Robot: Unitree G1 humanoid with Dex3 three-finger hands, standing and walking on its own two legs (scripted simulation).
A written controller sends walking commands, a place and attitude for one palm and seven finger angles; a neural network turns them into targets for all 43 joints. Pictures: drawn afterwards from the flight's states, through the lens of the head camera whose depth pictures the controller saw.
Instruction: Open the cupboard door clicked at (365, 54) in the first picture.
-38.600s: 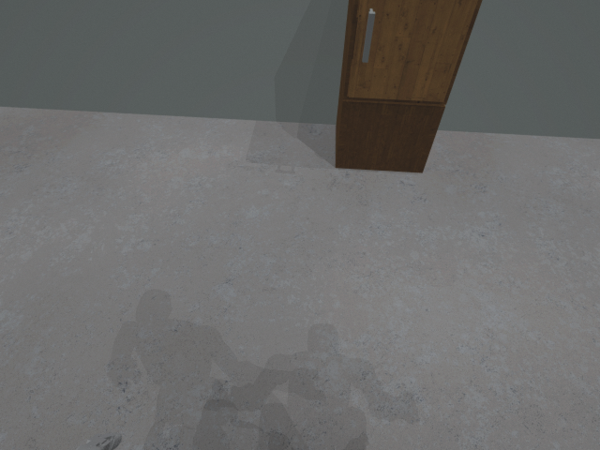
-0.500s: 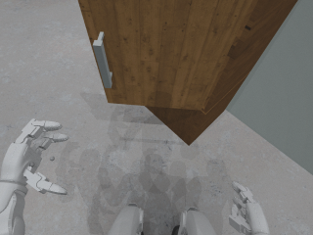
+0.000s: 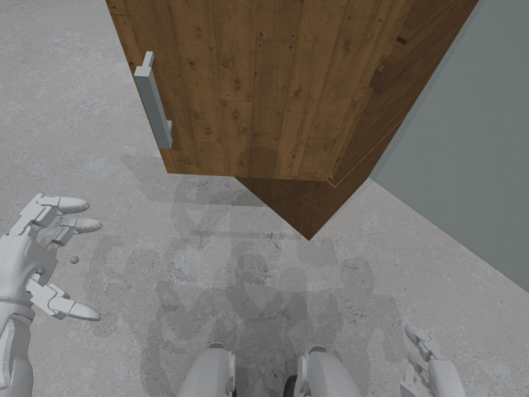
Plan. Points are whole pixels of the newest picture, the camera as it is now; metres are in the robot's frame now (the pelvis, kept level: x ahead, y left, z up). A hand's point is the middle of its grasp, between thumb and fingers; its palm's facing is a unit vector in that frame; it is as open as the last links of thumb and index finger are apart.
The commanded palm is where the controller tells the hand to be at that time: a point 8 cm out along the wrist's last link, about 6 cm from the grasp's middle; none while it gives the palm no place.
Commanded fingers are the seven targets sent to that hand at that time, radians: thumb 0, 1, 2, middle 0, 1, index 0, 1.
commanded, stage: raise the hand with hooked fingers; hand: left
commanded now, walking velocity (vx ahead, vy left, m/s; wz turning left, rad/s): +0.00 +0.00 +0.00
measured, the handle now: (158, 104) +0.58 +0.23 +0.02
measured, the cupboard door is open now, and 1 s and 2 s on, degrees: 42 42 42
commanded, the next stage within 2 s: move the hooked fingers beside the handle in 0.14 s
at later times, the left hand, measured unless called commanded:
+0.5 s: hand (84, 236) +0.32 +0.27 +0.03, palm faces +0.02 -1.00 -0.03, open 14.0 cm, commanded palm +0.30 +0.32 +0.04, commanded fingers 0.00 -0.50 0.30 -0.30 -1.20 -0.30 -1.20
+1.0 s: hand (101, 185) +0.40 +0.28 +0.03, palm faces +0.03 -1.00 -0.03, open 14.0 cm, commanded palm +0.38 +0.32 +0.03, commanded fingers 0.00 -0.50 0.30 -0.30 -1.20 -0.30 -1.20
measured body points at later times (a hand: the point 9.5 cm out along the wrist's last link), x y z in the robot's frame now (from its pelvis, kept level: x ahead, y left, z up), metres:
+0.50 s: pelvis +0.00 -0.01 -0.01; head +0.11 +0.02 +0.43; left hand +0.31 +0.33 +0.03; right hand +0.17 -0.26 -0.09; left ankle +0.01 +0.08 -0.64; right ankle +0.04 -0.12 -0.64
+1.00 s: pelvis +0.00 +0.00 -0.01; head +0.13 +0.03 +0.42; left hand +0.39 +0.33 +0.03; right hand +0.09 -0.27 -0.11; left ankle +0.01 +0.08 -0.64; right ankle +0.04 -0.12 -0.64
